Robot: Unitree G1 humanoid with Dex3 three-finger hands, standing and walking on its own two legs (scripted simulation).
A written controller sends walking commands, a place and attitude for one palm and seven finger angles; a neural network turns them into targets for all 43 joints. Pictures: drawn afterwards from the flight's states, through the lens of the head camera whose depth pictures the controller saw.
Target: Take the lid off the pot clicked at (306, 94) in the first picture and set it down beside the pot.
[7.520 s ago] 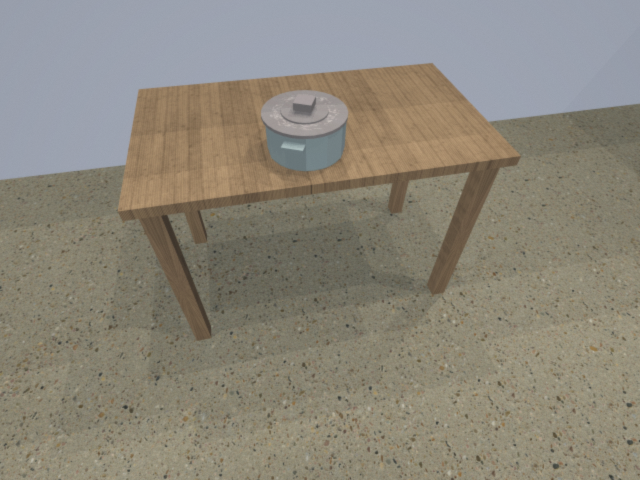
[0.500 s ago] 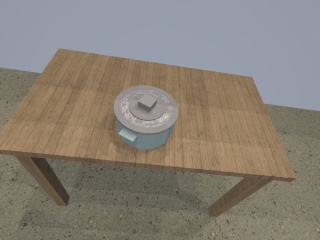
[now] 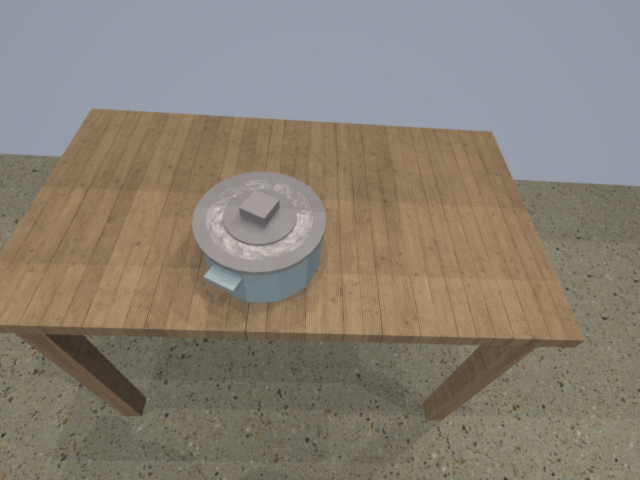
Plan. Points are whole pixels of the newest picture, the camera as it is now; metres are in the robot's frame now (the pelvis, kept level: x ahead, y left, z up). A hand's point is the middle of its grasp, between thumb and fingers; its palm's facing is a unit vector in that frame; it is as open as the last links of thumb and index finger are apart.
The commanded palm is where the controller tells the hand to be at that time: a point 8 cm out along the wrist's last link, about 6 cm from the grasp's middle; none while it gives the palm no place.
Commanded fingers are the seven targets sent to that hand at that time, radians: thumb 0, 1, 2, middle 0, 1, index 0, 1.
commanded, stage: shuffle to correct the standing spot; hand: left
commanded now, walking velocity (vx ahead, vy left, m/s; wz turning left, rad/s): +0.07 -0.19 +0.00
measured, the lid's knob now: (259, 207) +0.49 +0.11 +0.02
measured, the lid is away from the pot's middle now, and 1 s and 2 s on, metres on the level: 0.00 0.00 0.00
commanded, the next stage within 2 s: come to a stop and stand still in 0.30 s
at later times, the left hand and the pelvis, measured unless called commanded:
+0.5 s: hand out of the picture +0.05 +0.12 -0.18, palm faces +0.05 -0.98 -0.21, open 7.3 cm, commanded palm none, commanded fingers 0.00 0.90 0.90 -0.20 -0.30 -0.20 -0.30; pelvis +0.03 -0.06 +0.00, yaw +2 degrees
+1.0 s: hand out of the picture +0.02 +0.13 -0.18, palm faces +0.03 -0.98 -0.19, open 7.4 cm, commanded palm none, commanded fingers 0.00 0.90 0.90 -0.20 -0.30 -0.20 -0.30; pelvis +0.01 -0.05 +0.00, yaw +1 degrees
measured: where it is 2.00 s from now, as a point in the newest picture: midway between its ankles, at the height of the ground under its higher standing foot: outside the picture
